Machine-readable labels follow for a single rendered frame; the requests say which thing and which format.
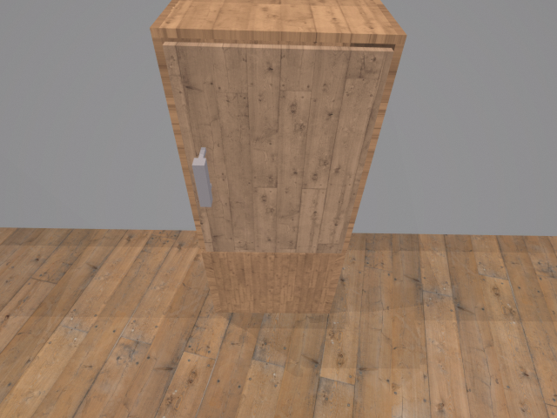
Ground handle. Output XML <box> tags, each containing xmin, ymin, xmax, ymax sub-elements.
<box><xmin>192</xmin><ymin>147</ymin><xmax>212</xmax><ymax>207</ymax></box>

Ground cupboard door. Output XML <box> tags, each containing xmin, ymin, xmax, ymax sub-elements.
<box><xmin>163</xmin><ymin>42</ymin><xmax>394</xmax><ymax>253</ymax></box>

